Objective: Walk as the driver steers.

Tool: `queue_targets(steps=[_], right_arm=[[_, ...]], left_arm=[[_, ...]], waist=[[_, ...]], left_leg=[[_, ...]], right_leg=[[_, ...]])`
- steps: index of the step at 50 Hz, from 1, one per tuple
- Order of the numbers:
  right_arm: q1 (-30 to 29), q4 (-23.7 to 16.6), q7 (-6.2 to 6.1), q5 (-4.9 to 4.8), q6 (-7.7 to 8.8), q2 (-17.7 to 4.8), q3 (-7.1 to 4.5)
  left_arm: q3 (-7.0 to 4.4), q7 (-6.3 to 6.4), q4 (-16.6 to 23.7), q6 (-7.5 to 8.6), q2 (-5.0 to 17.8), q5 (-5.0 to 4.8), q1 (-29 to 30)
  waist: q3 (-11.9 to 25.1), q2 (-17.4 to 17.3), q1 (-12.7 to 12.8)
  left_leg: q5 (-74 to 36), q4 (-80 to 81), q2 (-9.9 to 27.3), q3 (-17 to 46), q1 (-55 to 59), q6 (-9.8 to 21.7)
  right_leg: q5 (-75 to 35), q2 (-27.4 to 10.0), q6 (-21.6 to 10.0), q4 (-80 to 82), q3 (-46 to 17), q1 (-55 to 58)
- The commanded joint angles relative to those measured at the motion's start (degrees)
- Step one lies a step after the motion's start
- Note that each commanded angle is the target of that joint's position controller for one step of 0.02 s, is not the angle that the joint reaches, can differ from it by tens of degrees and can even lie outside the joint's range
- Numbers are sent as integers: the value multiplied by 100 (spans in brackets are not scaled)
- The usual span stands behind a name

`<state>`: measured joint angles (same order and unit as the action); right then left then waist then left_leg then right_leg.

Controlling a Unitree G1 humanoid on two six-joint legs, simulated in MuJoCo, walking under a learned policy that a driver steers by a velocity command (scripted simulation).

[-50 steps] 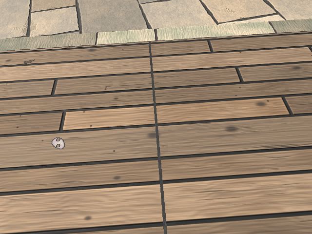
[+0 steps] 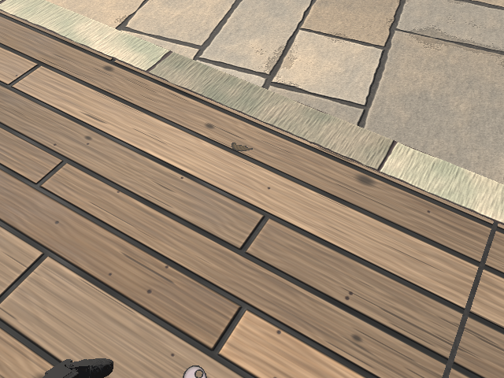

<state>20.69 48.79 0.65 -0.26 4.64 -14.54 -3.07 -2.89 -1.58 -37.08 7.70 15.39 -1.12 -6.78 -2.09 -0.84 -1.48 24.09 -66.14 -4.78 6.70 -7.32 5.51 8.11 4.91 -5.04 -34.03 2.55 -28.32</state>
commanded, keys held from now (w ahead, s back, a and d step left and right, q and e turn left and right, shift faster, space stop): w+e+shift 0.08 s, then e+shift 0.54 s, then shift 0.18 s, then q+shift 0.20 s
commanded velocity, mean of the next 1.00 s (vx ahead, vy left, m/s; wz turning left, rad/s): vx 0.31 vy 0.00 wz -0.58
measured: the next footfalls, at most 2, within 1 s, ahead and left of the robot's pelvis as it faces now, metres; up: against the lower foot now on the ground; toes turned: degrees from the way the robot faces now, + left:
left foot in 0.34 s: +0.54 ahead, +0.05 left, +0.00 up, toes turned -25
right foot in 0.76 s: +0.40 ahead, -0.18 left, +0.00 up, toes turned -41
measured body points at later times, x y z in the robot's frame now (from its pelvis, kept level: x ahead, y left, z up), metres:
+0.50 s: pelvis +0.36 +0.00 +0.01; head +0.40 -0.02 +0.46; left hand +0.58 +0.24 -0.08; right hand +0.46 -0.30 -0.07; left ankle +0.50 +0.07 -0.71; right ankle +0.26 -0.09 -0.61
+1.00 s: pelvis +0.41 -0.05 +0.02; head +0.42 -0.08 +0.47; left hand +0.71 +0.01 -0.05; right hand +0.31 -0.34 -0.11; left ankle +0.49 +0.06 -0.67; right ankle +0.37 -0.16 -0.71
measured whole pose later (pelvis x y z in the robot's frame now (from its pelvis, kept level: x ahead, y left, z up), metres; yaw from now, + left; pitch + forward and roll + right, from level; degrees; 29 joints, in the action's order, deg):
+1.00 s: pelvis +0.41 -0.05 +0.02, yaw -37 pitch +1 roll +0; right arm 12.2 47.2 -0.2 -1.1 -2.3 -17.5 -3.5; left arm -0.6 1.0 -35.7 -1.0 12.8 1.8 -5.5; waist -1.6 -1.6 -2.0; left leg 23.2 -53.3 3.0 -1.5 -25.9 -4.5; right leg 12.6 -0.9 -2.0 -29.2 4.0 -17.3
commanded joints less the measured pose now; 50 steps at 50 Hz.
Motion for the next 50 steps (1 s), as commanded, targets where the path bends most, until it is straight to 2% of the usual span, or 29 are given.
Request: queue_targets(steps=[1,2,3,5,8,9,11,13,15,16,17,18,19,20,21,22,24,26,29,34,37,38,39,40,41,42,43,45,50], right_arm=[[-1067,-1037,64,-84,458,-557,51],[-1377,-1142,51,51,529,-422,46],[-1199,-1181,57,77,539,-326,53],[-1146,-1233,3,113,494,-378,44],[-1993,-1659,-3,187,499,-264,134],[-2252,-1743,38,214,510,-146,172],[-2347,-1811,76,176,467,-249,74],[-2437,-1942,15,61,382,-510,-63],[-2159,-1939,-92,58,352,-722,-187],[-1365,-1757,-135,136,340,-817,-238],[-414,-1586,-183,222,282,-1076,-261],[-379,-1690,-118,353,207,-967,-121],[-710,-1621,-60,162,98,-990,-190],[-1182,-1823,-112,150,1,-540,-108],[-1504,-1777,-148,112,-101,-375,-28],[-1717,-1758,-174,139,-151,-380,-11],[-1935,-1520,-189,194,-162,-566,-105],[-1888,-1310,-201,197,-121,-722,-191],[-2033,-1188,-227,139,-175,-914,-271],[-1866,-971,-90,-51,-237,-1236,-364],[-1632,-798,-20,-210,-270,-1201,-336],[-1247,-654,0,-119,-291,-966,-262],[-991,-806,43,225,-312,-667,-125],[-1406,-886,-37,150,-356,-961,-216],[-1523,-847,-75,-40,-422,-1129,-265],[-1321,-731,-104,-99,-476,-994,-239],[-1140,-530,-134,-46,-529,-890,-210],[-778,-328,-119,-30,-605,-786,-186],[-1211,-727,-74,-110,-638,-886,-160]], left_arm=[[-246,-15,-195,-89,543,159,-1868],[-222,-78,-232,-77,507,148,-1712],[-195,-70,-237,-65,464,170,-1574],[-180,-42,-233,-83,438,17,-1430],[-269,148,-231,-163,758,-70,-1277],[-329,207,-268,-248,881,-66,-1354],[-390,257,-454,-400,946,-77,-1878],[-383,305,-477,-474,821,-146,-1938],[-427,365,-331,-529,798,-172,-1609],[-424,377,-171,-561,730,-143,-1377],[-259,381,48,-610,192,33,-1547],[-110,332,13,-646,-45,-35,-3003],[-115,279,-61,-744,492,-122,-3328],[-211,306,4,-839,789,-120,-2616],[-303,353,112,-920,997,-80,-2080],[-375,403,178,-993,1057,-30,-1826],[-303,386,343,-1069,682,-32,-1672],[-230,387,478,-1032,432,-17,-1368],[-225,284,513,-1031,527,-8,-1132],[-256,99,724,-1139,788,20,-520],[-310,82,684,-1119,859,95,-645],[-406,149,654,-1094,1186,108,-849],[-492,257,848,-1076,1807,168,-852],[-452,223,917,-984,1779,322,-885],[-341,182,836,-894,1441,338,-745],[-242,175,762,-826,1120,278,-389],[-115,178,723,-790,765,242,-113],[15,202,587,-737,486,311,222],[-208,376,364,-860,968,265,26]], waist=[[786,109,861],[336,-409,599],[305,-194,265],[25,75,45],[-424,112,20],[-328,249,152],[60,484,336],[185,666,285],[460,716,-37],[1014,664,-420],[1995,-161,-532],[3125,-1805,103],[3433,-1660,229],[2681,-941,91],[1797,-412,136],[1308,-304,236],[681,-439,436],[717,-484,379],[1030,-414,385],[723,-494,227],[747,-295,343],[814,292,317],[943,2002,76],[1238,1604,522],[1100,1024,507],[991,872,276],[1025,749,167],[944,874,-57],[645,883,303]], left_leg=[[-522,-1395,506,257,-4016,85],[-585,-826,573,197,-3761,54],[-690,-407,691,239,-3462,-32],[-607,259,722,80,-3293,-332],[-1280,2131,424,-440,-2510,-708],[-2119,2796,170,-617,-1823,-716],[-3480,3444,-207,-524,-704,-727],[-3531,3938,-209,-176,-360,-682],[-3711,4369,-38,-44,115,-592],[-4087,4360,295,30,953,-472],[-5976,3592,1731,1023,2362,-23],[-7862,3288,3530,3013,3408,1132],[-5710,3583,3721,3629,3091,1444],[-4258,3921,3051,2753,2391,1247],[-3753,4216,2618,1875,1425,987],[-3683,4453,2342,1399,622,893],[-3838,4822,2020,550,-552,780],[-4301,4963,2058,114,-553,872],[-3819,5055,2222,-336,-473,887],[-2826,4957,2264,-847,-607,658],[-2418,4114,2070,-1094,-554,195],[-1727,3338,1700,-1438,-1060,-244],[1157,1467,900,-1878,-2598,-869],[1522,299,612,-938,-2992,-975],[1105,-50,773,-702,-2935,-907],[707,96,857,-629,-2872,-850],[384,276,948,-578,-2633,-903],[-136,551,861,-607,-1749,-1039],[1,1376,891,-813,-1954,-971]], right_leg=[[1881,-1780,-1223,1908,-4198,4348],[1123,-1489,-1197,2034,-3748,3507],[804,-1306,-1248,2134,-3440,3083],[-323,-1122,-1306,2236,-3098,2519],[-2536,-756,-1017,2103,-2267,1054],[-2636,-511,-765,2027,-2008,561],[-1929,-399,-355,1797,-2165,275],[-1468,-366,-94,1363,-2502,611],[-1712,-200,235,365,-2589,966],[-1709,-9,467,-745,-2411,922],[1013,280,695,-2715,-1869,228],[4176,597,829,-4484,-1699,-602],[3296,-226,930,-5411,-1466,-916],[2755,-476,1011,-5402,-1163,-1203],[2255,-637,1073,-5116,-855,-1307],[2030,-790,1113,-4975,-792,-1141],[1899,-984,1082,-4193,-617,-645],[1620,-1067,1061,-3465,-498,-584],[755,-1202,918,-2512,-465,-108],[603,-965,592,-1072,-134,704],[74,-587,259,441,38,1553],[-1239,-896,11,937,-525,2297],[-3264,-2558,-790,982,-2560,3199],[-2873,-2951,-1586,1245,-3008,2626],[-2453,-2589,-1374,1314,-2301,2351],[-1923,-2244,-1001,1306,-1784,2198],[-1646,-2035,-741,1296,-1404,2079],[-1738,-1804,-612,1348,-699,1407],[-1134,-2333,-897,1398,-893,1833]])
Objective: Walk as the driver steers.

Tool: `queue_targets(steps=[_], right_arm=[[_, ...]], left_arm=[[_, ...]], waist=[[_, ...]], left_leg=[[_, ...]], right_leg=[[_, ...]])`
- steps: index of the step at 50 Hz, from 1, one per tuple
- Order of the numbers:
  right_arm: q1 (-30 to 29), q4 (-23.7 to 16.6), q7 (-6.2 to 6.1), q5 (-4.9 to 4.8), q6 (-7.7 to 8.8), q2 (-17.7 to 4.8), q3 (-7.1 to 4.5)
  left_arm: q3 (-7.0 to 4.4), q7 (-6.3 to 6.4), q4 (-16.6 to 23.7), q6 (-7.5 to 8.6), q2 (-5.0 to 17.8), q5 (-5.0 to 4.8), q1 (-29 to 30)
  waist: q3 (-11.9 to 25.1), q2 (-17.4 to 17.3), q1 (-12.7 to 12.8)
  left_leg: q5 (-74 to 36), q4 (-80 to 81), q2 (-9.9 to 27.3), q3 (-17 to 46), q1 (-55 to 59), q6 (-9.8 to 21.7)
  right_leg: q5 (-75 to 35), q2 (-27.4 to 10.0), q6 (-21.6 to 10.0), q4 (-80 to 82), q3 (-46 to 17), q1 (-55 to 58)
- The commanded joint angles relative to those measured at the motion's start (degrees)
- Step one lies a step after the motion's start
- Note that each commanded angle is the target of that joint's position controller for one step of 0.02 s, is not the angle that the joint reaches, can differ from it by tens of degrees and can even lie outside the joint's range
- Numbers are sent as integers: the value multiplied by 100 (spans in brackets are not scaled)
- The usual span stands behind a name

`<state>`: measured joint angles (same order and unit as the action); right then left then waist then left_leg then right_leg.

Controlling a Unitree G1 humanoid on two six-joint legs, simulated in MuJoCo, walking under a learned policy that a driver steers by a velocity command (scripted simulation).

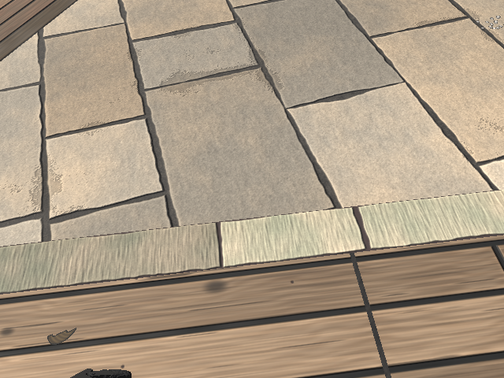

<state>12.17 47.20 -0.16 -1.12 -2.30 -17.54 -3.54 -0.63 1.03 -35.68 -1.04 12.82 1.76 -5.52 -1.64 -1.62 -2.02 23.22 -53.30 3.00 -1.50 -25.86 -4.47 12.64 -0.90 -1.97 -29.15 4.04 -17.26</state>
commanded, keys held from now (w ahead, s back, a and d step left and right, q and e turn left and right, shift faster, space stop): q+shift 0.38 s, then shift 0.26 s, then e+shift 0.36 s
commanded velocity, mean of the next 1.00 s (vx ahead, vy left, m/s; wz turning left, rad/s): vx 0.01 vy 0.00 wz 0.27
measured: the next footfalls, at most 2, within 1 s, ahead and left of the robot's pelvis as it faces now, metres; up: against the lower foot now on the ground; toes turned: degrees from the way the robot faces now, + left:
left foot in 0.18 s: +0.01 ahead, +0.13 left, +0.00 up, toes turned +13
right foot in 0.72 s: +0.13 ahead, -0.06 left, +0.00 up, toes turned +30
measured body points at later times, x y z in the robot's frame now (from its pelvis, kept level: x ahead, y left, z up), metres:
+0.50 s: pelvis +0.00 +0.05 +0.01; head +0.02 +0.10 +0.46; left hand +0.05 +0.38 -0.10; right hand +0.25 -0.17 -0.06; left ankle -0.03 +0.12 -0.74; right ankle +0.10 -0.10 -0.67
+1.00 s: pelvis +0.02 +0.04 +0.00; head +0.06 +0.05 +0.45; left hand +0.06 +0.36 -0.10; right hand +0.27 -0.18 -0.08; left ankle -0.03 +0.14 -0.71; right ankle +0.10 -0.08 -0.74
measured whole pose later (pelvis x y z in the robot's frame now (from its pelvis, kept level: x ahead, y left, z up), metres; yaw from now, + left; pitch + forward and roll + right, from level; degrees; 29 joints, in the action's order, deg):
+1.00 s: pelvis +0.02 +0.04 +0.00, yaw +15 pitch +2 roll +1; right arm 6.7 37.3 -1.0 -0.7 -0.1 -17.3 -4.8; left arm -5.5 2.0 -39.5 -2.2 18.0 -2.0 -11.0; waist -3.0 1.2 1.4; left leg 26.2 -39.8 -5.9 6.3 -18.8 -3.4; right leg 10.5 3.2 1.7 -26.8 -14.7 -18.6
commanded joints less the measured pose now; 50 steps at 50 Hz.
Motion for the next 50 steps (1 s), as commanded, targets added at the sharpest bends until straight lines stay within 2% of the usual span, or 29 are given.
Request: queue_targets(steps=[1,5,7,8,9,10,11,12,13,14,15,17,19,22,27,30,32,34,35,36,37,38,39,41,43,44,45,47,50], right_arm=[[-346,-617,20,-31,35,-562,-112],[-132,-736,88,-25,-45,-453,-140],[200,-694,134,-20,-65,-382,-171],[406,-639,125,5,-65,-427,-220],[551,-663,52,44,-45,-838,-356],[598,-836,-43,110,14,-1643,-535],[850,-908,23,344,156,-1531,-493],[610,-940,45,332,279,-1413,-466],[240,-1009,1,157,321,-1288,-459],[-35,-1089,-57,-1,288,-1069,-391],[-177,-1164,-124,-68,237,-942,-342],[-88,-1249,-209,-32,152,-876,-317],[38,-1294,-256,-16,117,-947,-343],[31,-1358,-298,15,65,-938,-319],[-99,-1438,-241,129,13,-903,-247],[-233,-1475,-171,165,-4,-871,-195],[-333,-1482,-135,151,-11,-825,-163],[-554,-1426,-125,153,19,-353,24],[-469,-1323,-104,154,56,-220,82],[-195,-1227,-91,256,136,-243,65],[162,-1202,-96,371,200,-469,-16],[158,-1197,-119,377,233,-550,-59],[-103,-1234,-163,351,243,-658,-95],[-533,-1353,-223,206,215,-593,-160],[-746,-1489,-193,150,211,-438,-175],[-728,-1498,-177,118,224,-402,-191],[-638,-1465,-162,89,234,-347,-195],[-580,-1408,-127,33,272,-246,-187],[-299,-1278,-10,-7,337,-188,-206]], left_arm=[[-448,136,189,-6,1208,-41,-112],[-531,161,70,-13,1205,-118,53],[-571,178,23,-30,1197,-219,267],[-573,182,-52,-47,1087,-271,224],[-567,167,-138,-61,910,-224,-61],[-459,151,208,-46,601,3,260],[-467,172,402,25,691,-17,958],[-516,177,364,50,802,-141,948],[-557,208,244,64,865,-152,776],[-594,250,147,63,948,-95,670],[-620,256,120,69,968,-75,576],[-599,201,74,106,833,-110,441],[-572,178,52,142,767,-139,442],[-557,156,-43,143,802,-165,373],[-537,73,-51,169,875,-183,409],[-527,19,-48,228,923,-193,320],[-513,-22,-55,266,922,-208,233],[-426,-102,-206,297,726,-200,-114],[-365,-142,-263,321,596,-164,-208],[-388,-132,-213,326,825,-102,-105],[-504,-106,-28,315,1432,-97,71],[-535,-114,-43,290,1500,-140,160],[-533,-125,-22,275,1400,-209,139],[-590,-81,-83,231,1483,-281,-237],[-662,-14,-119,239,1594,-280,-662],[-698,26,-120,240,1641,-277,-723],[-725,68,-92,209,1635,-316,-606],[-755,139,19,44,1531,-413,-292],[-804,145,187,-180,1521,-400,-64]], waist=[[591,954,378],[595,972,268],[668,904,33],[643,708,-41],[513,-264,29],[247,-1970,122],[734,-1345,-359],[642,-781,-180],[529,-423,40],[518,-270,144],[589,-347,230],[773,-370,241],[796,-336,194],[800,-522,121],[590,-734,-21],[590,-717,-43],[618,-698,-25],[757,-573,195],[711,-497,291],[704,-253,110],[641,512,-254],[579,1087,-292],[489,1275,-121],[478,1421,146],[566,1366,395],[656,1163,404],[697,975,314],[729,929,226],[885,1172,152]], left_leg=[[145,152,144,-22,-126,57],[187,652,129,-237,142,254],[-421,1530,-14,-445,675,461],[-965,2175,-158,-400,1052,652],[-2442,2941,263,640,1587,1019],[-4686,3162,1622,3060,2335,2004],[-4454,3435,1917,3549,2322,2644],[-3926,3427,1635,3098,2402,2416],[-3626,3334,1317,2696,2375,2066],[-3517,3285,1166,2459,2330,1832],[-3529,3273,1009,2310,2184,1719],[-3573,3243,799,2228,2228,1663],[-3435,3211,683,2298,2325,1630],[-3074,3157,645,2263,2316,1577],[-2774,3079,628,2506,1839,1641],[-3352,2895,680,2677,1779,1734],[-3797,2768,661,2760,1783,1755],[-3729,2663,558,2444,1671,1573],[-3273,2752,400,2257,1500,1363],[-2478,2680,124,2017,1374,1105],[-1330,2240,-394,1522,1193,838],[-613,2110,-691,1051,1180,531],[-479,1984,-705,853,1086,372],[-161,1548,-835,630,666,287],[1125,615,-943,762,-117,222],[1313,123,-905,889,-334,177],[1174,110,-826,965,-387,141],[643,899,-787,905,-151,80],[-148,2098,-968,680,851,76]], right_leg=[[-1607,-1855,-1225,906,-1078,808],[-1941,-1975,-1064,705,-835,903],[-1870,-1876,-757,316,-472,780],[-1403,-1674,-438,-138,-159,555],[-254,-1137,103,-1273,372,-200],[2336,-54,749,-2993,517,-2202],[2838,280,683,-3958,-599,-2580],[2375,168,545,-4193,-903,-2729],[1778,76,479,-4070,-990,-2806],[1387,1,482,-3903,-1026,-2799],[1082,26,516,-3839,-1045,-2562],[664,206,592,-3756,-1026,-2364],[487,327,649,-3297,-1072,-2350],[277,285,763,-2614,-1005,-2148],[422,156,763,-1958,-915,-1525],[714,110,677,-1626,-850,-1141],[851,104,620,-1275,-793,-816],[220,-79,528,-203,-720,24],[-900,-65,443,764,-723,625],[-1835,-251,298,743,-1115,996],[-3113,-746,-80,457,-1744,1018],[-2943,-1045,-694,530,-2166,687],[-2423,-1104,-917,692,-2573,592],[-2394,-1158,-1046,688,-3105,829],[-2736,-1419,-1320,759,-3702,1366],[-2820,-1445,-1349,745,-3774,1505],[-2700,-1306,-1220,707,-3630,1503],[-2166,-933,-886,730,-3373,1315],[-1753,-582,-686,710,-3340,742]])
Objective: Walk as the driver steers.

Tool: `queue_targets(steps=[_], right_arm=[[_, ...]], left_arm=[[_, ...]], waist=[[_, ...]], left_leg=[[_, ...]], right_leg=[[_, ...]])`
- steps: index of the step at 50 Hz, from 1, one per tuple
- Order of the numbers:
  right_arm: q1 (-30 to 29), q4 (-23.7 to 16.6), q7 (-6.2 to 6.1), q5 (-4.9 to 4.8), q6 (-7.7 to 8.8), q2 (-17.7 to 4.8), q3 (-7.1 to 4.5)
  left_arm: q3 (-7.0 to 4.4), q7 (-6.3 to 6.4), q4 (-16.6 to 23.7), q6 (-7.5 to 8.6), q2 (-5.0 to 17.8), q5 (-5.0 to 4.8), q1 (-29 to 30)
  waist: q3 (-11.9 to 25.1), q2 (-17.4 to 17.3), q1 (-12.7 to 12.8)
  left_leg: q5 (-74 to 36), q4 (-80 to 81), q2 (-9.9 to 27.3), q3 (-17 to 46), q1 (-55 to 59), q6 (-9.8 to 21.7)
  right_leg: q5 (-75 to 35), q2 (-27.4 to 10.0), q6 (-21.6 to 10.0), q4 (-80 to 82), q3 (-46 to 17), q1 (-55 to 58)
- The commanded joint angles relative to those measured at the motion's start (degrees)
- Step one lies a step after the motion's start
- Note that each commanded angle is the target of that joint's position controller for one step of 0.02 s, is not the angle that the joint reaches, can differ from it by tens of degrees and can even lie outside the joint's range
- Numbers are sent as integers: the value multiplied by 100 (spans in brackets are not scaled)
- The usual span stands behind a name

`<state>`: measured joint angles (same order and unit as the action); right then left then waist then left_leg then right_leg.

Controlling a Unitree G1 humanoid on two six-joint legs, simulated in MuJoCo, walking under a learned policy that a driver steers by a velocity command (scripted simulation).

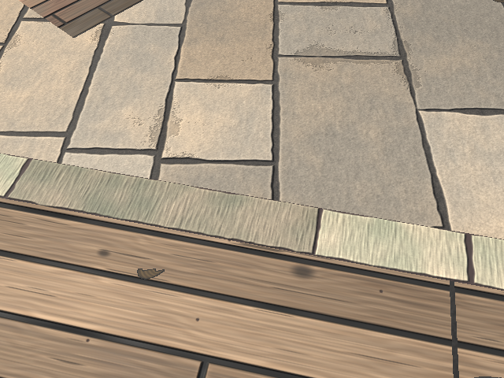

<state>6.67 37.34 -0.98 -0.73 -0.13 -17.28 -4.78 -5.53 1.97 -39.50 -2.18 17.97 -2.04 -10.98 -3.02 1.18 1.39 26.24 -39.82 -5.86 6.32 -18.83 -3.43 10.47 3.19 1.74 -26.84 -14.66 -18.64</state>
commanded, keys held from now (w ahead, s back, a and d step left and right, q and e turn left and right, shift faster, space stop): e+shift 0.10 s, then w+e+shift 0.10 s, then w+shift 0.24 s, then w+q+shift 0.56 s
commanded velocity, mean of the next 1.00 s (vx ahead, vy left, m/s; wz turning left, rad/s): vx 0.67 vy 0.00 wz -0.01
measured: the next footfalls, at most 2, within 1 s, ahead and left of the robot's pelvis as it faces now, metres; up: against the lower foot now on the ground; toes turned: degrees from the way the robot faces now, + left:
left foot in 0.06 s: +0.04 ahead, +0.11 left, +0.00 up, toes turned -11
right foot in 0.64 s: +0.26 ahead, -0.30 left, +0.00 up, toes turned -15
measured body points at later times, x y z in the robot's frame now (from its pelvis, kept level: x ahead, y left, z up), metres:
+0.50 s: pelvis +0.09 -0.03 +0.00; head +0.10 -0.02 +0.45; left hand +0.36 +0.13 -0.08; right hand -0.02 -0.29 -0.11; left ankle +0.00 +0.12 -0.74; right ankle +0.15 -0.25 -0.67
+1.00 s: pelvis +0.40 -0.20 -0.02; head +0.41 -0.18 +0.43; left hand +0.37 +0.08 -0.15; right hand +0.61 -0.45 -0.09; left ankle +0.60 -0.07 -0.66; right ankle +0.23 -0.29 -0.74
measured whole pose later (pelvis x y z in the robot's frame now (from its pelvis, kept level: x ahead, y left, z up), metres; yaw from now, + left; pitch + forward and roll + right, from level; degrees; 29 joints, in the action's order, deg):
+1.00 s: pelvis +0.40 -0.20 -0.02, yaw +2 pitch -1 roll -3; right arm 7.5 37.2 2.6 -2.4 0.9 -17.4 -3.4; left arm -4.1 0.4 -48.2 5.4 15.9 0.9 -25.8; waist -1.7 -2.0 4.5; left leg -2.5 -58.4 6.7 -1.5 -48.4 4.1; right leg 24.4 1.9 1.5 -14.7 16.3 11.2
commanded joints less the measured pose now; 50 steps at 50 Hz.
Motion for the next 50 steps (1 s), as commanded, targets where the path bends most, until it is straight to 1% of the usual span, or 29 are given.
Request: queue_targets(steps=[1,2,3,4,5,6,7,8,9,12,15,20,23,25,28,30,31,32,33,34,35,36,37,38,39,40,43,46,50], right_arm=[[510,-199,94,-44,132,-264,-124],[764,-93,78,-38,123,-392,-193],[872,-105,23,26,86,-791,-299],[464,-279,20,294,37,-1249,-344],[199,-435,30,457,101,-1054,-287],[-16,-490,-21,389,145,-745,-195],[-74,-506,-82,225,188,-702,-176],[3,-463,-152,93,228,-735,-174],[225,-418,-198,63,275,-734,-144],[1091,-203,-136,153,448,-719,-110],[1490,-36,-8,170,572,-651,-85],[1624,168,43,88,599,-704,-95],[1883,421,39,5,577,-683,-53],[2090,575,44,-51,528,-652,-6],[2060,642,52,-130,465,-916,-41],[2003,712,73,-105,438,-1115,-69],[1878,733,73,-54,429,-1095,-36],[1762,630,68,44,474,-896,56],[1986,336,89,213,539,114,316],[2312,181,70,-265,702,130,328],[1734,102,43,-483,680,-352,162],[1374,29,39,-437,632,-373,153],[1287,78,38,-294,566,-317,146],[1380,136,83,-221,469,-276,107],[1512,188,150,-257,359,-161,100],[1502,211,188,-282,248,-76,99],[1136,73,187,-197,42,20,108],[572,-135,236,-179,80,-48,132],[-214,-416,521,-173,195,-90,191]], left_arm=[[-309,41,626,-89,984,-58,605],[-273,39,665,-85,885,-101,647],[-187,22,627,-79,579,-42,312],[-161,7,700,-16,385,14,21],[-287,-7,683,68,891,92,-32],[-358,-20,551,57,1144,55,-43],[-343,-25,448,32,1069,71,-141],[-310,-43,422,36,969,97,-135],[-255,-99,445,62,860,68,-62],[-109,-165,637,230,558,48,278],[-47,-165,654,386,414,6,272],[29,-239,776,508,327,11,543],[170,-352,916,597,142,53,986],[254,-452,1072,710,17,9,1353],[255,-609,1173,850,136,-48,1448],[127,-596,1091,871,448,-81,927],[-33,-526,844,848,705,-117,-27],[-193,-407,503,779,989,-103,-1368],[-287,-272,295,713,1641,74,-2255],[-209,-343,434,791,1563,281,-2169],[-68,-376,401,828,1039,197,-1688],[27,-383,305,836,712,135,-1468],[68,-390,230,838,521,188,-1141],[115,-393,168,857,274,283,-840],[135,-375,93,879,98,310,-628],[134,-354,26,909,-4,269,-488],[97,-288,-122,960,47,258,-399],[79,-184,-223,929,186,337,-500],[5,-82,-368,838,663,265,-828]], waist=[[1069,892,-335],[1089,816,-451],[1139,72,-297],[894,-1551,0],[606,-1364,54],[470,-870,89],[384,-832,63],[366,-917,-20],[306,-888,-155],[166,-654,-535],[-86,-606,-575],[-367,-689,-495],[-523,-674,-605],[-680,-665,-697],[-691,-776,-535],[-366,-1032,-105],[222,-976,498],[1190,-872,1189],[2241,1005,1066],[2996,1836,810],[1855,1272,746],[1108,956,643],[700,609,394],[437,702,118],[320,889,-73],[182,805,-163],[-351,420,-256],[-767,142,-222],[-994,-213,-41]], left_leg=[[-961,1409,-77,-163,611,16],[-1548,2078,88,-187,1260,111],[-1355,2398,1138,781,2025,484],[-1462,2632,2493,2504,1697,1317],[-1651,2728,2995,2685,1100,1720],[-550,2821,2634,2049,1000,1549],[239,2904,2211,1634,1198,1267],[548,2964,2096,1416,1498,1113],[609,3028,2067,1187,1641,1050],[862,3158,2029,951,1996,1089],[681,3326,2117,872,2104,1266],[5,3580,2299,376,2120,1439],[-553,3708,2311,54,2001,1467],[-929,3743,2301,-6,1882,1505],[-1340,3626,2320,-116,1702,1461],[-2611,3051,2367,-99,1595,1406],[-3905,1872,2126,-414,1277,1245],[-3849,97,1787,-618,103,988],[-145,-2413,1028,-529,-1630,699],[389,-3747,652,363,-2348,707],[-118,-4354,880,301,-3043,664],[-560,-4431,1156,99,-3323,675],[-1048,-4131,1401,63,-3069,654],[-1414,-3862,1578,110,-2686,621],[-1614,-3764,1678,110,-2366,611],[-1653,-3721,1725,68,-2309,606],[-2058,-3550,1692,5,-2658,570],[-2742,-2687,1490,-259,-2931,611],[-3156,-1160,1221,-1049,-2714,932]], right_leg=[[-1182,-873,-944,398,-1475,645],[-475,-662,-727,246,-1362,195],[1169,-179,-390,-611,-877,-677],[2476,581,-108,-1998,65,-1732],[2389,-63,41,-3123,161,-1834],[1730,-309,46,-3527,372,-1923],[1212,-368,73,-3733,533,-2198],[846,-481,111,-4074,652,-2573],[628,-600,133,-4362,779,-2834],[196,-707,143,-4506,917,-3347],[-172,-623,110,-4138,605,-3603],[-568,-677,146,-3143,616,-3709],[-756,-936,63,-2417,1200,-3407],[-710,-933,-13,-1833,1345,-3029],[-307,-696,-152,-923,1446,-1958],[28,-419,-305,-605,1552,-737],[58,-235,-445,-496,1651,617],[112,-548,-518,-919,1345,2732],[2001,-2065,-695,-520,-769,4549],[4478,-2722,-1188,961,-3336,4517],[4302,-2696,-1034,1393,-3022,3791],[3401,-2634,-959,1229,-2052,3132],[2454,-2415,-905,1225,-1244,2370],[1714,-2104,-840,1292,-491,1751],[1175,-1946,-762,1397,94,1396],[686,-1877,-715,1515,555,1250],[-389,-1768,-642,1748,1575,1006],[-923,-1638,-629,1993,2274,1102],[-2552,-1663,-317,1945,2959,1827]])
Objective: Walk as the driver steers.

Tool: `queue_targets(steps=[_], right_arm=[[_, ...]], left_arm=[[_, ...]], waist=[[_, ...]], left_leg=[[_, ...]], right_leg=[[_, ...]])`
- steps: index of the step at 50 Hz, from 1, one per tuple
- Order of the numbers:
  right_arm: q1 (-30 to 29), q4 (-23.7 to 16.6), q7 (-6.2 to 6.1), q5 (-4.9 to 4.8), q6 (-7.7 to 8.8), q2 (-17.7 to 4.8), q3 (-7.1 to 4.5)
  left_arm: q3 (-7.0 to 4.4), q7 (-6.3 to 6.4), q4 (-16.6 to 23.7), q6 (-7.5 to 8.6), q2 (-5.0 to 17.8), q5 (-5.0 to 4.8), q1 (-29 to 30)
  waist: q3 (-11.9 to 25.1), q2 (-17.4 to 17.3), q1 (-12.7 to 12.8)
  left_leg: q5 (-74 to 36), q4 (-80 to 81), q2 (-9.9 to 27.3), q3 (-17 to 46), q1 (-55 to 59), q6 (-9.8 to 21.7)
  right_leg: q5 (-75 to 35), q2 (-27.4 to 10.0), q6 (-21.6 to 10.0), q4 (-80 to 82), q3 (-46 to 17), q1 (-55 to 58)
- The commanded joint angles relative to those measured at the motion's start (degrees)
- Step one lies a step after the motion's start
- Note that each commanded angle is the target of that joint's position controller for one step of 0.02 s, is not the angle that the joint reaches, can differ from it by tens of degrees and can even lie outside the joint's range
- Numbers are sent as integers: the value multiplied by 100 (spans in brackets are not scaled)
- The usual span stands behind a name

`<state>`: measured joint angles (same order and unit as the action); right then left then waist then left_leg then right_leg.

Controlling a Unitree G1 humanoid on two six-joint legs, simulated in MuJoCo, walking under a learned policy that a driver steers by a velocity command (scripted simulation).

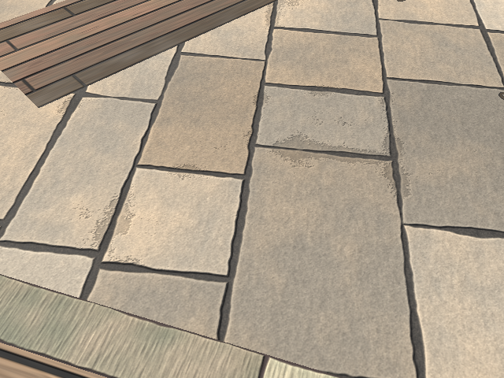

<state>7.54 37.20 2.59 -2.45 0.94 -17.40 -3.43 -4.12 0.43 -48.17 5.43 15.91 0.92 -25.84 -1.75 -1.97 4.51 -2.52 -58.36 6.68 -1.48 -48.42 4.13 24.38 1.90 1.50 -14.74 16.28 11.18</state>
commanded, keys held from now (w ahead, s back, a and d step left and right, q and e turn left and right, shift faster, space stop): w+q+shift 0.22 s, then w+shift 0.14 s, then w+e+shift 0.58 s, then shift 0.06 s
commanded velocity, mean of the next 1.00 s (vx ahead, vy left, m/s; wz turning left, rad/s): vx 0.98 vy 0.00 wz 0.01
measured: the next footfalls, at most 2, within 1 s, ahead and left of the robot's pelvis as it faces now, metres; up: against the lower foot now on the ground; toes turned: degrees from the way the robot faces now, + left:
left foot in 0.12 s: +0.31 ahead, +0.06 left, +0.00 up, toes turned +11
right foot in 0.68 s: +0.79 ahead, +0.00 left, -0.13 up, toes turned +11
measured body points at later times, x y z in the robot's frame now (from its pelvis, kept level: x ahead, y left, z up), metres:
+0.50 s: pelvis +0.42 +0.03 +0.00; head +0.42 +0.06 +0.44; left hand +0.57 +0.33 -0.06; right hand +0.54 -0.21 -0.11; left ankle +0.27 +0.05 -0.72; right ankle +0.68 -0.06 -0.69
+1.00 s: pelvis +0.94 +0.09 -0.14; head +0.96 +0.08 +0.31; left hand +0.91 +0.34 -0.27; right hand +1.20 -0.13 -0.16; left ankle +1.15 +0.23 -0.84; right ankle +0.75 +0.00 -0.84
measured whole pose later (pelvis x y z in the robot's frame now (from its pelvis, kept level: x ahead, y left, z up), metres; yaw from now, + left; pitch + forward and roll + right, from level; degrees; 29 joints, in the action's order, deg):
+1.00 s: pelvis +0.94 +0.09 -0.14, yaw -5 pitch +1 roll -1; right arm -0.3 29.1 -1.4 0.4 8.1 -12.4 0.6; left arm -2.7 1.1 -49.0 4.3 12.4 -2.6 -28.6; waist -1.1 -0.7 5.0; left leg -6.9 -30.0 1.2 7.7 -34.9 -2.7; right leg 30.2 9.8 -7.1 -31.8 -14.8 1.1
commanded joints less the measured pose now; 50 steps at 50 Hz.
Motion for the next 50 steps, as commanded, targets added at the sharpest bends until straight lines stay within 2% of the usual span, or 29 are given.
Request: queue_targets(steps=[1,3,5,6,7,8,9,10,11,14,18,19,20,22,29,32,33,34,35,36,37,38,39,40,42,44,47,49,50], right_arm=[[-356,-455,221,-15,117,-144,35],[7,-459,240,-109,96,-417,-95],[1907,-66,137,-135,-85,-1095,-430],[3152,305,1,-101,-157,-1457,-646],[3001,478,-84,-44,-206,-1610,-655],[2075,-19,-10,259,49,-1314,-364],[2037,-221,6,260,175,-834,-333],[1937,-133,37,242,305,-742,-313],[1573,-180,57,196,402,-682,-299],[859,-331,-82,226,447,-474,-187],[1238,19,-372,116,382,-369,-147],[1194,20,-385,243,373,-475,-173],[1437,159,-439,210,396,-451,-173],[1721,392,-440,146,387,-300,-107],[2077,812,-470,227,320,-363,-65],[1522,706,-503,310,341,-609,-66],[1135,670,-458,393,382,-627,-47],[288,544,-400,433,507,-742,-76],[1202,281,-326,420,676,360,205],[1534,-84,-309,78,799,46,348],[801,-477,-288,-189,915,-263,306],[148,-587,-366,-89,931,-391,257],[36,-615,-432,27,928,-220,296],[262,-510,-422,212,903,-188,313],[-142,-739,-370,302,831,-253,274],[-464,-908,-354,620,856,-23,298],[-344,-948,-425,212,692,-163,130],[-272,-989,-486,210,697,-309,10],[311,-894,-444,280,744,-427,-78]], left_arm=[[-164,112,524,28,1052,-18,706],[-251,201,545,-107,1457,-65,663],[-342,139,790,-188,1744,-182,1227],[-286,54,884,-120,1513,-256,1606],[29,-34,1067,119,328,-147,1710],[236,-87,1568,408,-87,-299,755],[159,-110,1720,573,619,-331,1493],[107,-94,1829,590,706,-419,1784],[119,-39,1716,523,622,-296,1703],[64,-13,1454,190,638,-120,1247],[273,-20,1882,136,96,132,2505],[198,-72,1660,178,173,80,2204],[54,-133,1656,269,491,-33,2337],[65,-248,1676,321,361,-15,2671],[12,-590,1799,230,410,-319,2987],[-153,-601,1246,205,789,-315,1384],[-300,-555,824,127,1070,-390,6],[-362,-453,271,52,1135,-364,-1839],[-168,-474,-4,15,962,-51,-1903],[-156,-490,199,-79,884,-68,-1707],[-274,-334,317,-99,1035,-95,-1433],[-172,-270,449,-72,747,-137,-667],[-195,-225,508,-11,1044,-148,-152],[-135,-249,676,82,982,-37,316],[38,-100,745,122,539,-138,952],[2,114,638,49,616,-276,981],[-148,131,404,70,887,-424,329],[-156,123,211,-57,722,-417,-77],[-157,116,244,-129,691,-323,18]], waist=[[-997,172,-427],[-447,640,-776],[522,1062,-1843],[923,690,-2414],[206,-1689,-1871],[1403,-2114,-669],[1442,-748,-1077],[615,156,-768],[346,918,-447],[-94,736,13],[-410,195,-614],[-107,116,-656],[-110,3,-775],[-169,3,-1083],[-715,106,-1292],[81,-124,-455],[579,-283,196],[776,997,1474],[1220,2624,553],[2514,2348,456],[2183,1338,560],[1253,-298,223],[613,-491,-167],[96,-885,-530],[-907,-584,-999],[-742,70,-783],[-147,419,-532],[189,489,-584],[635,655,-972]], left_leg=[[-238,1031,-244,-589,711,285],[202,1022,-768,-1087,1719,426],[1000,904,-1007,-905,4064,745],[678,1712,-930,-364,5957,988],[363,2168,-598,890,6446,1381],[2380,3239,520,4525,7192,2574],[3493,4305,751,5267,6745,2324],[3728,4613,706,5115,5806,2042],[3553,4494,554,4700,5006,1810],[2508,4373,-85,3187,3187,1567],[1359,4428,-726,1702,2037,1232],[988,4114,-729,1429,2052,1113],[1346,3723,-761,1296,2644,902],[1905,3465,-732,1000,2815,744],[-117,2234,171,1086,5594,566],[-3342,536,166,607,5561,227],[-4131,-756,150,562,4857,194],[-2831,-4143,-651,-165,3081,-223],[4672,-6556,-1196,314,-682,-529],[4744,-6452,-1115,1021,-1078,-612],[3759,-5401,-989,960,-1855,-581],[2927,-4378,-591,858,-1729,-387],[2932,-4179,-541,847,-1456,-483],[2943,-3645,-284,1139,-1115,-385],[1998,-939,-46,988,283,-483],[-54,1208,-373,361,2841,-714],[-816,2293,-816,373,4110,-932],[-622,3228,-1145,181,4068,-693],[-1109,3223,-1104,102,4691,-507]], right_leg=[[-5285,-1502,-194,511,40,-1052],[-8169,-1599,-196,-416,116,-629],[-9340,-1715,-419,-2640,-95,-1133],[-7745,-1307,-402,-4632,-227,-2245],[18,242,-164,-7697,-514,-4169],[988,519,-184,-8701,-2221,-5868],[349,239,-418,-8115,-2687,-5896],[15,62,-517,-7397,-2590,-5873],[-323,-264,-490,-6737,-2633,-5473],[-743,-673,-136,-5739,-2500,-4564],[-2648,-649,127,-3484,-1794,-3761],[-3661,-553,89,-3606,-1728,-3289],[-4398,-662,-34,-2960,-1999,-3824],[-5392,-582,-147,-2049,-1777,-3652],[-4243,-495,-529,-1261,-2019,-5872],[-3725,-257,-757,-1324,-1285,-3957],[-3557,-178,-950,-1626,-1183,-2392],[-4884,-314,-1432,-818,-1373,-83],[-5033,-1000,-2024,-3088,-3053,2626],[-2670,-1457,-2810,-2320,-4910,3225],[-286,-1917,-3020,-685,-6275,2944],[562,-1876,-2518,-91,-6487,1544],[257,-2025,-2681,4,-6857,197],[-23,-1882,-2606,-161,-6788,-1001],[-1248,-645,-2012,190,-4611,-3819],[-2340,182,-1673,111,-3446,-5366],[-2256,-31,-1500,-221,-3852,-4588],[-4104,197,-1061,-1484,-3724,-3000],[-4905,278,-756,-2617,-3570,-2737]])
Keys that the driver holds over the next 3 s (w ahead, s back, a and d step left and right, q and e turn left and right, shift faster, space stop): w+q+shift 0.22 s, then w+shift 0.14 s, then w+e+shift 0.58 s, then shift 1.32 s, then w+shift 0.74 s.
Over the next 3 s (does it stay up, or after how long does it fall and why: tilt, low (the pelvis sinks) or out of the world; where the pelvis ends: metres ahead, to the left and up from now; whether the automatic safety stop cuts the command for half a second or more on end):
stays up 1.59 0.01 -0.15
